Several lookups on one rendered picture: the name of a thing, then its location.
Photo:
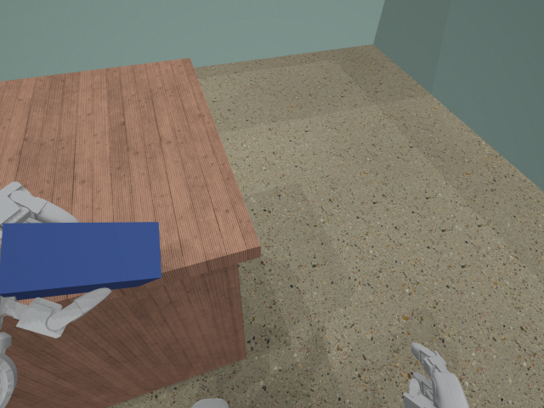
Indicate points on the robot left hand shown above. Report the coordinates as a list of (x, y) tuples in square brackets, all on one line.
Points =
[(17, 205)]

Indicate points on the table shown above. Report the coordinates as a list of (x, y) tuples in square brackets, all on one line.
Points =
[(134, 143)]

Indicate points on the left robot forearm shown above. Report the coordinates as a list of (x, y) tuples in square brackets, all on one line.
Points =
[(8, 371)]

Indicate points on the robot right hand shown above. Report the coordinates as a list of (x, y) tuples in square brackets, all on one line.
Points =
[(444, 391)]

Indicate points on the sponge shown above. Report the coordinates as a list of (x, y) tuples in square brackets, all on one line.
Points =
[(41, 260)]

